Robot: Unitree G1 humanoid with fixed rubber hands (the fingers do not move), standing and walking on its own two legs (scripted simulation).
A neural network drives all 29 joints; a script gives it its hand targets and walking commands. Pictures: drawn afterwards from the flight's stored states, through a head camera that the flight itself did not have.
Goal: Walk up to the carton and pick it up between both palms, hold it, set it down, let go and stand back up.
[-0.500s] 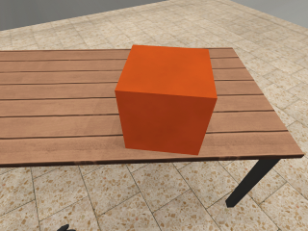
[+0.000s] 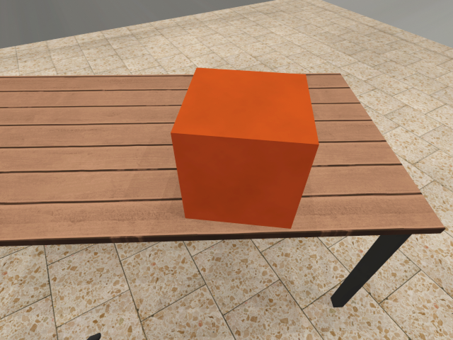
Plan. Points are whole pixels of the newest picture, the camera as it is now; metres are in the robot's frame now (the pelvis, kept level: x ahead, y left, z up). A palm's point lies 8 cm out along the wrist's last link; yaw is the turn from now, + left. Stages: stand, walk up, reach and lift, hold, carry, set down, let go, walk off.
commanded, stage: stand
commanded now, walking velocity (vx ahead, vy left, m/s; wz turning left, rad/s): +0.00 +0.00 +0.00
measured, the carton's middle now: (243, 148) +0.53 -0.04 +0.03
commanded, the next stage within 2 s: none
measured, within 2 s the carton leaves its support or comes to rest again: neither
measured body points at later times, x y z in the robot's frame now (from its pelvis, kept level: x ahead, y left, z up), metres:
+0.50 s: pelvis +0.00 +0.00 +0.00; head -0.01 +0.00 +0.45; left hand +0.10 +0.26 -0.12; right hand +0.07 -0.29 -0.13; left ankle +0.04 +0.09 -0.74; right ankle -0.02 -0.12 -0.74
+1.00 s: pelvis -0.01 +0.00 +0.00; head -0.01 +0.00 +0.45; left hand +0.10 +0.26 -0.12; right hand +0.07 -0.29 -0.13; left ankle +0.04 +0.09 -0.74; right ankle -0.02 -0.12 -0.74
